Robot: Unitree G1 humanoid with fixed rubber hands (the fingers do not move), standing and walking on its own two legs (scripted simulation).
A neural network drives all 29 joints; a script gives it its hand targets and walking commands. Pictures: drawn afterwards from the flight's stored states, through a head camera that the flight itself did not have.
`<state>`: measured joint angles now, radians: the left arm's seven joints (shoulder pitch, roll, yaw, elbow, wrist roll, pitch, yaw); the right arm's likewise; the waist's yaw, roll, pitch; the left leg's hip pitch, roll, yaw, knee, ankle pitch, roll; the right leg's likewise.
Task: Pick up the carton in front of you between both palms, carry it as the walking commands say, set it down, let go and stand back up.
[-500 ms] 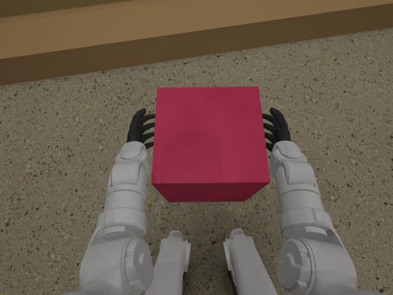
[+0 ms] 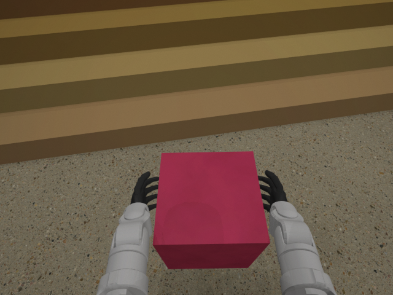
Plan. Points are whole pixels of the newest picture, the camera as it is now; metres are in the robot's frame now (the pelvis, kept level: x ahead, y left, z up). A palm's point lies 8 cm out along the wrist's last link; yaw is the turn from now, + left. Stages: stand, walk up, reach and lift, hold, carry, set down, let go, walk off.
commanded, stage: reach and lift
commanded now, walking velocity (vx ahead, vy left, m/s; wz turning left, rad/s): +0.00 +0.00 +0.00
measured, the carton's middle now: (207, 214) +0.33 +0.00 -0.09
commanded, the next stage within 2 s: hold in 1.22 s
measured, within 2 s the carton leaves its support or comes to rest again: neither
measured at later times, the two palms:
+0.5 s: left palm (129, 205) +0.29 +0.15 +0.06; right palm (289, 203) +0.29 -0.15 +0.06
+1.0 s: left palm (128, 198) +0.30 +0.15 +0.07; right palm (289, 195) +0.30 -0.15 +0.07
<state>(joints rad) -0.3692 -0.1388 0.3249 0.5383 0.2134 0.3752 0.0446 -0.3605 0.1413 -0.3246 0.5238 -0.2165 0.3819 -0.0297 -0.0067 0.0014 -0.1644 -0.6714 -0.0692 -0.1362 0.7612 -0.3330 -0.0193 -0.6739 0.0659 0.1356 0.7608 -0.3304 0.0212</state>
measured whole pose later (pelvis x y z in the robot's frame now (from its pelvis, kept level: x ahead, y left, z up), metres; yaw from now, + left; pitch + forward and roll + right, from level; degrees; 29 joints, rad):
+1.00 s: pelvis +0.01 +0.00 +0.04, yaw +0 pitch -4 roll +0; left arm -0.27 -0.15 0.25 0.33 0.28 0.66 0.00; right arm -0.27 0.15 -0.24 0.32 -0.28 0.66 0.01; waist 0.00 0.00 -0.02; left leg -0.11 -0.04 -0.14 0.40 -0.21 -0.01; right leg -0.12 0.04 0.14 0.40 -0.21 0.01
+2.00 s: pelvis +0.00 +0.00 +0.04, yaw +0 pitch -7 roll +0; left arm -0.29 -0.16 0.25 0.26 0.29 0.75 -0.01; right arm -0.29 0.16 -0.24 0.25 -0.28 0.76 0.01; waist 0.00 0.00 0.01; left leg -0.06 -0.04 -0.13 0.37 -0.20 -0.01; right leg -0.06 0.04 0.13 0.38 -0.20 0.01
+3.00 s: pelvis +0.12 +0.00 +0.02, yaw -1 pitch +6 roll +0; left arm -0.13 -0.11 0.14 -0.26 0.10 1.12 0.09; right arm -0.17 0.14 -0.08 -0.21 -0.12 1.12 -0.09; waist 0.00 0.01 -0.18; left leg -0.21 0.05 0.08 0.52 -0.41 -0.02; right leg -0.38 -0.05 -0.08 0.78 -0.51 0.02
